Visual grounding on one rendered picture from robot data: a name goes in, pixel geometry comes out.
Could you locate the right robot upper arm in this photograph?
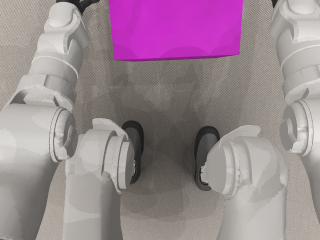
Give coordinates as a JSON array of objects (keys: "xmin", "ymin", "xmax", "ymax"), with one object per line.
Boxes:
[{"xmin": 279, "ymin": 97, "xmax": 320, "ymax": 225}]

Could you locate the right robot foot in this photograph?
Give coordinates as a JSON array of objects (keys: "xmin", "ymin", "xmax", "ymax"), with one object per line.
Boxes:
[{"xmin": 194, "ymin": 126, "xmax": 220, "ymax": 191}]

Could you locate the right robot forearm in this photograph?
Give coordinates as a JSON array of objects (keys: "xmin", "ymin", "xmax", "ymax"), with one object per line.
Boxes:
[{"xmin": 269, "ymin": 0, "xmax": 320, "ymax": 104}]

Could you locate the left robot forearm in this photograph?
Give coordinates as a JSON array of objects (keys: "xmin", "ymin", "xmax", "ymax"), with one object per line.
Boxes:
[{"xmin": 0, "ymin": 2, "xmax": 89, "ymax": 114}]

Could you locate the carton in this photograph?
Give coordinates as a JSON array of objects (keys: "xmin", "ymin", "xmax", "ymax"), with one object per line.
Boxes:
[{"xmin": 108, "ymin": 0, "xmax": 243, "ymax": 62}]

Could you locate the robot right shin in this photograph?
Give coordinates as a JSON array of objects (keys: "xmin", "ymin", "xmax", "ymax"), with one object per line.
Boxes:
[{"xmin": 200, "ymin": 125, "xmax": 289, "ymax": 192}]

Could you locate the left robot upper arm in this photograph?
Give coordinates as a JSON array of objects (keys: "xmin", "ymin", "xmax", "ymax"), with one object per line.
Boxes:
[{"xmin": 0, "ymin": 103, "xmax": 79, "ymax": 240}]

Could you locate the robot left hand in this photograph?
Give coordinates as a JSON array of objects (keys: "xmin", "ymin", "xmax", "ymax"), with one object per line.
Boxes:
[{"xmin": 56, "ymin": 0, "xmax": 100, "ymax": 16}]

